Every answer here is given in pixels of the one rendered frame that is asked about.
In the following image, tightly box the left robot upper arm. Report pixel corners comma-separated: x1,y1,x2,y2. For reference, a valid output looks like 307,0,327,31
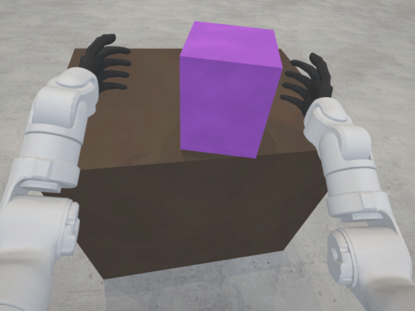
0,194,80,311

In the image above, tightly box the left robot forearm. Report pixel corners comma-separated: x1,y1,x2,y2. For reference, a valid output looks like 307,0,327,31
0,67,99,223

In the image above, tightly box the right robot upper arm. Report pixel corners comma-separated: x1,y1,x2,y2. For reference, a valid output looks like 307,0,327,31
327,225,415,311

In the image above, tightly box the right robot hand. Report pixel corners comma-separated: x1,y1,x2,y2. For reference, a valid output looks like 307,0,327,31
280,52,333,117

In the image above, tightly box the left robot hand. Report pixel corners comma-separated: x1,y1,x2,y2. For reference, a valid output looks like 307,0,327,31
79,34,132,95

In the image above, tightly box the carton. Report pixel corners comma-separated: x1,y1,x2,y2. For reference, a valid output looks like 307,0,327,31
180,21,283,159

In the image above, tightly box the right robot forearm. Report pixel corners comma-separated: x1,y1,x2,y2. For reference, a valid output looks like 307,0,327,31
303,97,412,278

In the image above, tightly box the pedestal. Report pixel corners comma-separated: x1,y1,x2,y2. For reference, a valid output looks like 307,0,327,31
41,49,328,279

